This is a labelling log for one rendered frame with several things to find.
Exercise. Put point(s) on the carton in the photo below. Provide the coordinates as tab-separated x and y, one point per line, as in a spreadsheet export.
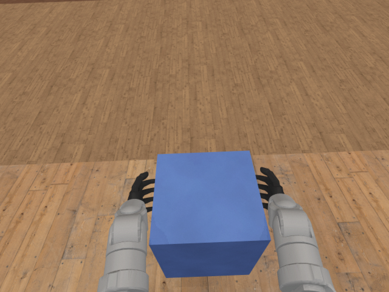
207	217

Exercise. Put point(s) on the left robot forearm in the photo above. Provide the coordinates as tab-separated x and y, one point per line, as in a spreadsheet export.
125	265

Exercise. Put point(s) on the right robot hand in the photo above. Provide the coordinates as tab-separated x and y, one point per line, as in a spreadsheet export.
273	185

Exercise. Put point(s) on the left robot hand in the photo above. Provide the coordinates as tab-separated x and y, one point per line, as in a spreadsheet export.
137	192

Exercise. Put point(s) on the right robot forearm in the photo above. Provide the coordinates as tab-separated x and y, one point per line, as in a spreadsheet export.
301	268

